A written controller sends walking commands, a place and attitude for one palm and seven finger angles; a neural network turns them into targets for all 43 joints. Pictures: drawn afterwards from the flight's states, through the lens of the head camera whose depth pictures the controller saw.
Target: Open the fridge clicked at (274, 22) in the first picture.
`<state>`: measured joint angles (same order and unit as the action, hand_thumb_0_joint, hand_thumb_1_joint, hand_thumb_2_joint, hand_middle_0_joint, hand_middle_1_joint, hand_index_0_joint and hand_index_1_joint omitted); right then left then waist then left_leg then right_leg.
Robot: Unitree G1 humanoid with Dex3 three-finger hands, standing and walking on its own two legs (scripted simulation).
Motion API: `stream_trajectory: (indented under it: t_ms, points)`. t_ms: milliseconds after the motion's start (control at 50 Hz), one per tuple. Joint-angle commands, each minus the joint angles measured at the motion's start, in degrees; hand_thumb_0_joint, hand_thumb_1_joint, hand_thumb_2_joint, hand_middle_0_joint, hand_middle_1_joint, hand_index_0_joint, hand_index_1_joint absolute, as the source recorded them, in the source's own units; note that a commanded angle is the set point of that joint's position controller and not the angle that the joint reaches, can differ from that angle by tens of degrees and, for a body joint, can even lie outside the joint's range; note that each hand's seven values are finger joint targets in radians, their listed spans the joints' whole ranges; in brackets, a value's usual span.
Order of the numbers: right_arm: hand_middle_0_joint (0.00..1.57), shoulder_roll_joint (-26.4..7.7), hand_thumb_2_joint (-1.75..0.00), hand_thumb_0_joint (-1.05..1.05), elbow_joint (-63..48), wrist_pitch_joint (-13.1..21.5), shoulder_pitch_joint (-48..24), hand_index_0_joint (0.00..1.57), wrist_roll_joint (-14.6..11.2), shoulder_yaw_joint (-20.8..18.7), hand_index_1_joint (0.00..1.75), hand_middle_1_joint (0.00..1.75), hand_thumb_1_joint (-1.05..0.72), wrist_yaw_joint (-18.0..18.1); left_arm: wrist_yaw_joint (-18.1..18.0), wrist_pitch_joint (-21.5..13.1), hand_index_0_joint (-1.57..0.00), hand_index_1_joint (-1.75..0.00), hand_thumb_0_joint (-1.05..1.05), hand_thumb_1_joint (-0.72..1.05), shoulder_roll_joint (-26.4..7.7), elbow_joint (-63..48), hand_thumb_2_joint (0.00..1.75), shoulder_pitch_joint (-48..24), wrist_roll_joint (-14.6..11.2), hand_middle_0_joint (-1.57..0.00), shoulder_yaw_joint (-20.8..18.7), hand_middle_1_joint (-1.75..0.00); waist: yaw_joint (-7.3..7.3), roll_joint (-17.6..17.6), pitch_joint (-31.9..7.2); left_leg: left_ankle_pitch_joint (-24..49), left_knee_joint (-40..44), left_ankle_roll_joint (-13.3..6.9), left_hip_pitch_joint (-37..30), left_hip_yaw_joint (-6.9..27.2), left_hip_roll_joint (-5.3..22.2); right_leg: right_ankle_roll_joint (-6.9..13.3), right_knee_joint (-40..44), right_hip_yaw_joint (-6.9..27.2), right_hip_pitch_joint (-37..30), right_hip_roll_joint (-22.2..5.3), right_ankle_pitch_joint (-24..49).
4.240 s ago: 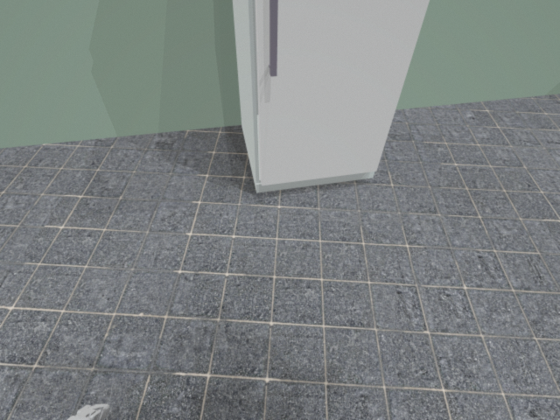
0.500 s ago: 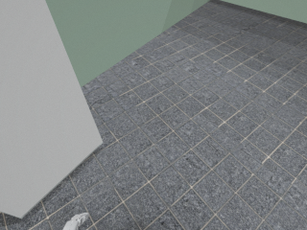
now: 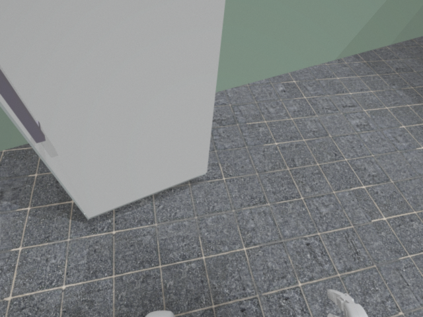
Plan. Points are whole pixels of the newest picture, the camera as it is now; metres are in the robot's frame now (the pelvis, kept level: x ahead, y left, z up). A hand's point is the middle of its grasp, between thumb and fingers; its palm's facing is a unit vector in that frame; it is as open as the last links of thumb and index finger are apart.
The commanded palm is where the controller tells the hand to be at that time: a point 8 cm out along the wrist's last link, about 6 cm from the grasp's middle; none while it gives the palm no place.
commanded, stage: turn to face it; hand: left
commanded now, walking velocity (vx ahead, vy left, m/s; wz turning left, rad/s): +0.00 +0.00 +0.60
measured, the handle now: out of the picture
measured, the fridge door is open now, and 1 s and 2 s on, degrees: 0 0 0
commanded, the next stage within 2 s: take the last steps up to it in 0.74 s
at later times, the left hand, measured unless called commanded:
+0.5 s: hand out of the picture +0.06 +0.20 -0.13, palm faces +0.28 -0.92 -0.29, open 7.4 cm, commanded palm none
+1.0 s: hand out of the picture -0.12 +0.21 -0.16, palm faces +0.48 -0.84 -0.24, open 7.4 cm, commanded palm none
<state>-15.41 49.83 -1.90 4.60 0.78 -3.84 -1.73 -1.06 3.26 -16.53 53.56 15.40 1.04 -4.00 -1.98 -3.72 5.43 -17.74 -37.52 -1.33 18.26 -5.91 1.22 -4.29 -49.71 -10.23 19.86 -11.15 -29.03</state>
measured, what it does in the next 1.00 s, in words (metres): steps on the spot, turning left: right foot, then left foot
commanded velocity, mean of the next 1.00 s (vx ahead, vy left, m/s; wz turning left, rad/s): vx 0.05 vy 0.00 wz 0.38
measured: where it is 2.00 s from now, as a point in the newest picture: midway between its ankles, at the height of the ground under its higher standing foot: outside the picture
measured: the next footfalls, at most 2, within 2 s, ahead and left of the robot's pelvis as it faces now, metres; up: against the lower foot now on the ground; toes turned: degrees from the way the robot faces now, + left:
right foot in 0.44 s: +0.07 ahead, -0.13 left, +0.00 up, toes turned +13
left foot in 0.80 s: -0.04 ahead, +0.11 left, +0.00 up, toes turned +29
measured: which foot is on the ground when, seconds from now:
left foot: down 0.00-0.44, up 0.46-0.78, down 0.80-1.00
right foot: up 0.00-0.42, down 0.44-0.80, up 0.82-1.00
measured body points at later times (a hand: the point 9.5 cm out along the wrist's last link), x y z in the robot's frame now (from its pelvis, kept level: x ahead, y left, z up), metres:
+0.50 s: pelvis -0.01 -0.03 +0.01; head +0.03 -0.04 +0.46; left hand +0.05 +0.25 -0.11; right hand +0.12 -0.26 -0.15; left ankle -0.01 +0.09 -0.69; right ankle +0.03 -0.14 -0.72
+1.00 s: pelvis -0.04 +0.01 +0.02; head -0.03 +0.03 +0.47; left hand -0.15 +0.25 -0.14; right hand +0.15 -0.17 -0.11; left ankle -0.08 +0.09 -0.72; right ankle +0.01 -0.13 -0.66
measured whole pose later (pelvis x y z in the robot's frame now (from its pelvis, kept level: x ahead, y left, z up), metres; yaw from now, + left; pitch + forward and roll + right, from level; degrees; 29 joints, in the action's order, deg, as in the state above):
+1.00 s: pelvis -0.04 +0.01 +0.02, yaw +27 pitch -1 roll -1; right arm -10.0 55.0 -0.1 9.8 1.2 -1.6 0.4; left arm -0.3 2.9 -15.3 58.2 15.8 1.3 -3.3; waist -1.0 -2.3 2.4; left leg -14.0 -26.4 -2.1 11.5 -2.5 0.2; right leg -3.4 -56.3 -4.0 23.3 -4.6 -25.4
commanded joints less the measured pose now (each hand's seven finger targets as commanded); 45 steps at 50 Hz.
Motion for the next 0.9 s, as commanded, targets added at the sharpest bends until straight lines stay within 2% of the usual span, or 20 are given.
stream_trajectory:
  t_ms: [0, 40, 80, 240, 320, 360, 380, 400, 420, 440, 480, 520, 660, 720, 740, 760, 780, 800, 840, 880]
  points:
    - [0.20, -12.8, -0.90, 0.00, -1.4, 0.9, 7.3, 0.20, 0.4, -2.8, 0.30, 0.30, -0.90, 2.0, 0.1, -1.3, -0.20, -0.30, 0.00, 0.90, -4.3, -7.2, 0.90, -7.7, -0.3, -0.20, -1.3, -0.30, 5.46, 15.4, -6.6, 26.2, 17.5, -9.2, -10.8, 21.4, 17.5, -0.9, -17.8, 9.4, 15.4, 2.6, -0.5]
    - [0.20, -10.3, -0.90, 0.00, -2.6, 1.4, 2.4, 0.20, 0.2, -1.9, 0.30, 0.30, -0.90, 1.9, 0.8, -1.4, -0.20, -0.30, 0.00, 0.90, -4.1, -5.1, 0.90, -3.4, -0.1, -0.20, -1.6, -0.30, 2.38, 12.5, -7.3, 25.2, 17.6, -6.7, -9.9, 16.4, 12.9, -1.3, -16.7, 8.8, 12.4, 3.5, 5.9]
    - [0.20, -10.1, -0.90, 0.00, -2.7, 1.5, 2.8, 0.20, 0.2, -1.9, 0.30, 0.30, -0.90, 1.8, 0.7, -1.2, -0.20, -0.30, 0.00, 0.90, -4.3, -4.7, 0.90, -2.5, -0.1, -0.20, -1.6, -0.30, 2.42, 12.6, -7.8, 23.7, 18.4, -6.5, -9.1, 15.5, 11.3, -1.6, -14.8, 9.0, 10.6, 4.2, 7.5]
    - [0.20, -10.1, -0.90, 0.00, -1.2, 0.9, 7.4, 0.20, 0.5, -2.8, 0.30, 0.30, -0.90, 1.8, -0.1, -1.6, -0.20, -0.30, 0.00, 0.90, -3.3, -7.4, 0.90, -7.4, -0.4, -0.20, -1.2, -0.30, 4.38, 11.8, -8.2, 22.9, 17.6, -9.1, -12.6, 24.9, 11.8, -1.7, -2.7, 10.5, 9.8, 6.9, 4.4]
    - [0.20, -9.9, -0.90, 0.00, -1.7, 0.4, 5.6, 0.20, 0.7, -3.2, 0.30, 0.30, -0.90, 1.8, -0.5, -2.0, -0.20, -0.30, 0.00, 0.90, -2.2, -7.7, 0.90, -4.8, -0.9, -0.20, -0.8, -0.30, 2.90, 13.2, -9.2, 25.7, 14.9, -8.4, -7.3, 27.6, 10.1, -0.4, 8.9, 10.0, -0.1, 9.6, 5.1]
    - [0.20, -9.1, -0.90, 0.00, -2.0, 0.3, 4.4, 0.20, 0.3, -3.2, 0.30, 0.30, -0.90, 1.7, -0.7, -2.6, -0.20, -0.30, 0.00, 0.90, -2.9, -7.2, 0.90, -1.6, -1.0, -0.20, -0.9, -0.30, 1.04, 12.2, -9.9, 24.5, 11.9, -6.2, -3.0, 27.3, 7.7, 0.0, 19.7, 9.5, -8.2, 10.1, 12.3]
    - [0.20, -7.6, -0.90, 0.00, -2.3, 0.3, 4.4, 0.20, -0.1, -3.1, 0.30, 0.30, -0.90, 1.5, -1.0, -3.1, -0.20, -0.30, 0.00, 0.90, -4.4, -6.9, 0.90, 0.4, -0.8, -0.20, -1.3, -0.30, -0.02, 8.5, -10.7, 18.4, 8.2, -3.7, 2.2, 25.9, 5.2, 0.7, 27.9, 11.4, -15.4, 7.6, 17.0]
    - [0.20, -3.7, -0.90, 0.00, -3.0, 0.4, 6.0, 0.20, -0.6, -2.5, 0.30, 0.30, -0.90, 1.1, -1.4, -3.7, -0.20, -0.30, 0.00, 0.90, -9.1, -7.1, 0.90, 1.0, 0.2, -0.20, -2.2, -0.30, -0.08, -6.0, -11.1, 2.2, -2.6, 0.9, 13.2, 17.3, -1.7, 4.9, 34.0, 24.3, -23.0, -5.8, 16.7]
    - [0.20, -3.1, -0.90, 0.00, -4.1, 0.4, 6.0, 0.20, -0.1, -2.5, 0.30, 0.30, -0.90, 1.2, -1.3, -3.4, -0.20, -0.30, 0.00, 0.90, -11.6, -8.1, 0.90, -0.3, 0.4, -0.20, -2.3, -0.30, -0.09, -12.5, -9.6, -15.2, -15.2, 3.5, 16.3, 9.4, -6.2, 11.5, 35.0, 31.7, -17.8, -17.1, 21.8]
    - [0.20, -5.5, -0.90, 0.00, -3.4, -0.6, 6.0, 0.20, 0.4, -3.1, 0.30, 0.30, -0.90, 1.1, -1.5, -3.4, -0.20, -0.30, 0.00, 0.90, -9.7, -8.6, 0.90, -2.1, 0.0, -0.20, -2.4, -0.30, 0.38, -10.2, -8.9, -14.2, -24.2, 3.0, 13.9, 11.5, -3.2, 13.2, 35.0, 28.9, -11.7, -16.2, 19.2]
    - [0.20, -4.3, -0.90, 0.00, -1.5, -1.3, 5.7, 0.20, 0.7, -2.9, 0.30, 0.30, -0.90, 0.5, -1.3, -3.3, -0.20, -0.30, 0.00, 0.90, -6.1, -9.2, 0.90, -7.3, 0.1, -0.20, -1.4, -0.30, 2.64, -5.9, -2.7, -7.9, -32.2, 3.7, 14.1, 9.8, -0.7, 11.9, 33.6, 20.8, -5.6, -9.7, 19.8]
    - [0.20, -3.0, -0.90, 0.00, -0.4, -1.4, 7.5, 0.20, 0.6, -2.4, 0.30, 0.30, -0.90, 0.1, -1.2, -3.7, -0.20, -0.30, 0.00, 0.90, -4.8, -9.0, 0.90, -7.8, 0.3, -0.20, -0.7, -0.30, 3.48, -6.7, -2.7, -4.8, -31.9, 4.6, 13.0, 7.6, -0.3, 10.5, 31.6, 13.7, -6.1, -6.7, 25.0]
    - [0.20, -1.0, -0.90, 0.00, -0.8, -0.6, 2.3, 0.20, -0.2, -0.7, 0.30, 0.30, -0.90, 0.4, -1.0, -3.3, -0.20, -0.30, 0.00, 0.90, -8.3, -5.1, 0.90, -0.1, 1.0, -0.20, -1.8, -0.30, -0.73, -8.2, -5.5, -10.0, -8.9, 4.9, 5.4, 2.1, -0.4, 12.1, 26.8, 10.9, -13.3, -8.4, 39.2]
    - [0.20, -1.2, -0.90, 0.00, 0.6, 0.0, 5.8, 0.20, -0.3, -0.4, 0.30, 0.30, -0.90, 0.9, -0.8, -2.9, -0.20, -0.30, 0.00, 0.90, -8.8, -3.7, 0.90, -0.7, 0.6, -0.20, -1.8, -0.30, 1.13, -9.0, -7.3, -2.7, 3.7, 4.1, -2.3, 0.1, -1.7, 9.1, 22.5, 8.8, -12.0, -6.8, 40.1]
    - [0.20, -2.2, -0.90, 0.00, 1.2, 0.3, 7.7, 0.20, -0.3, -0.4, 0.30, 0.30, -0.90, 0.9, -0.8, -2.6, -0.20, -0.30, 0.00, 0.90, -8.1, -3.5, 0.90, -1.2, 0.2, -0.20, -1.7, -0.30, 2.31, -7.1, -8.0, 3.6, 11.1, 3.6, -8.2, 0.6, -1.0, 6.9, 19.3, 7.3, -8.9, -5.8, 36.3]
    - [0.20, -5.5, -0.90, 0.00, 1.8, 1.0, 10.0, 0.20, 0.0, -1.1, 0.30, 0.30, -0.90, 1.0, -0.6, -2.3, -0.20, -0.30, 0.00, 0.90, -6.0, -4.0, 0.90, -0.9, -0.3, -0.20, -1.4, -0.30, 3.63, 1.5, -10.4, 12.5, 16.1, 1.8, -15.9, 5.9, 4.4, 4.0, 11.7, 4.1, -3.3, -3.0, 28.5]
    - [0.20, -11.0, -0.90, 0.00, 1.4, 1.4, 11.3, 0.20, 0.5, -2.1, 0.30, 0.30, -0.90, 1.2, -0.2, -2.0, -0.20, -0.30, 0.00, 0.90, -2.0, -5.7, 0.90, -0.5, -0.6, -0.20, -0.5, -0.30, 4.00, 18.8, -10.1, 30.7, 17.3, -4.6, -20.2, 22.7, 18.2, 0.0, 1.5, 1.3, 9.3, 3.9, 3.2]
    - [0.20, -12.1, -0.90, 0.00, 2.3, 1.0, 12.2, 0.20, 0.4, -2.4, 0.30, 0.30, -0.90, 1.6, -0.6, -1.5, -0.20, -0.30, 0.00, 0.90, -1.8, -6.1, 0.90, -3.6, -0.1, -0.20, 0.2, -0.30, 5.59, 19.5, -9.5, 31.2, 19.3, -9.6, -14.9, 24.1, 21.9, 0.5, -6.2, 5.5, 8.8, 4.6, -7.6]
    - [0.20, -8.6, -0.90, 0.00, 2.4, 1.3, 8.1, 0.20, 0.6, -1.3, 0.30, 0.30, -0.90, 2.7, -0.3, -1.2, -0.20, -0.30, 0.00, 0.90, -2.1, -4.0, 0.90, -5.1, -0.3, -0.20, -0.1, -0.30, 3.84, 17.3, -6.8, 21.1, 20.3, -9.3, -10.3, 21.1, 17.7, 1.0, -11.3, 9.7, 9.3, 4.0, -1.8]
    - [0.20, -6.2, -0.90, 0.00, 2.4, 1.9, 6.9, 0.20, 0.8, -0.2, 0.30, 0.30, -0.90, 2.9, 0.6, -1.6, -0.20, -0.30, 0.00, 0.90, -1.3, -1.5, 0.90, -2.8, 0.2, -0.20, 0.1, -0.30, 2.88, 13.7, -5.4, 12.8, 22.1, -7.9, -10.9, 18.1, 14.3, 1.1, -11.1, 8.4, 9.6, 5.1, 2.6]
